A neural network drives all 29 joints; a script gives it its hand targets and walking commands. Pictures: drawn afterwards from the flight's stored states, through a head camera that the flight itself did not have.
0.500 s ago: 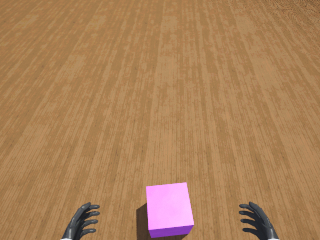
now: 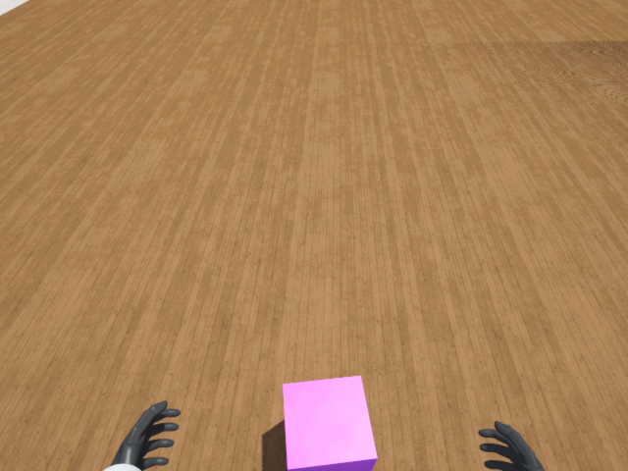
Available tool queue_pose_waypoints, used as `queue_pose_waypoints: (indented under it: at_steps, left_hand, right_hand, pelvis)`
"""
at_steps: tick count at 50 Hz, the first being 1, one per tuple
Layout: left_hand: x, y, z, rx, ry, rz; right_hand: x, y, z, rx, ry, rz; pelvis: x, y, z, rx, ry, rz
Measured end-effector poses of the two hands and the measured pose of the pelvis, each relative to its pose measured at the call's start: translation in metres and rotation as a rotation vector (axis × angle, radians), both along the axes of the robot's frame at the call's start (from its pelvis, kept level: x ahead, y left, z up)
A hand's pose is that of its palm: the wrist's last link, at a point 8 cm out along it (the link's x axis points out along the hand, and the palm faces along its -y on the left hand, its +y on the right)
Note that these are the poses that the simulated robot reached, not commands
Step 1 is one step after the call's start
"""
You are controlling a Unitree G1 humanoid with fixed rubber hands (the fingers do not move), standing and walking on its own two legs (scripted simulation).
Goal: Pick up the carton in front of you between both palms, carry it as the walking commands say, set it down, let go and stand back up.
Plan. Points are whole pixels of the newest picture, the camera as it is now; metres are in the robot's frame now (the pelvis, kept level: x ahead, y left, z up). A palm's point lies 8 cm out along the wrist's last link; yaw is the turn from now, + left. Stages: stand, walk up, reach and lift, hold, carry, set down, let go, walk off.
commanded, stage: stand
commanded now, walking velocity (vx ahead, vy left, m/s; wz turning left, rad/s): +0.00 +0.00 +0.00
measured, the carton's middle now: (325, 434) +0.37 -0.01 -0.65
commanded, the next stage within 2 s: none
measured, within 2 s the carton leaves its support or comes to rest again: neither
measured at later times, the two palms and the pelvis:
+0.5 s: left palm out of the picture +0.14 +0.29 -0.09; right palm out of the picture +0.13 -0.29 -0.08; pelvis +0.01 +0.00 +0.00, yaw +0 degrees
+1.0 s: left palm out of the picture +0.10 +0.30 -0.09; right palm out of the picture +0.10 -0.30 -0.09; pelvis +0.00 +0.00 +0.01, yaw +0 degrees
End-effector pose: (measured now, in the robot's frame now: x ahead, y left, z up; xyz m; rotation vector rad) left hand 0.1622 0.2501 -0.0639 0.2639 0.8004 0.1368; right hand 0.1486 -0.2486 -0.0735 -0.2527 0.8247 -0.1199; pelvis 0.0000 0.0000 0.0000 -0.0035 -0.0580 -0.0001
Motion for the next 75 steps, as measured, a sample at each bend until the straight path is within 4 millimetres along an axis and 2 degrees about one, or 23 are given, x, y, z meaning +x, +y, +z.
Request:
queue_pose_waypoints:
  at_steps: [5,11,25,58,75]
  left_hand:
    - [-0.011,0.024,-0.011,0.049,0.042,0.016]
    - [-0.019,0.036,-0.021,0.069,0.097,0.023]
    - [-0.022,0.042,-0.026,0.078,0.151,0.026]
    - [-0.069,0.055,-0.031,0.099,0.280,0.060]
    - [-0.079,0.059,-0.031,0.108,0.308,0.065]
  right_hand:
    - [-0.011,-0.026,-0.002,-0.082,0.045,-0.028]
    - [-0.013,-0.041,0.001,-0.128,0.073,-0.046]
    - [-0.014,-0.040,-0.006,-0.125,0.116,-0.047]
    - [-0.055,-0.057,-0.014,-0.138,0.237,-0.074]
    - [-0.065,-0.060,-0.016,-0.140,0.267,-0.080]
  pelvis:
    - [0.003,0.001,-0.001,-0.002,0.033,-0.003]
    - [0.008,0.002,0.000,-0.003,0.044,-0.004]
    - [0.014,0.004,0.003,-0.002,0.035,-0.004]
    - [-0.003,0.002,0.010,0.001,0.013,-0.006]
    - [-0.008,0.001,0.011,0.001,0.012,-0.007]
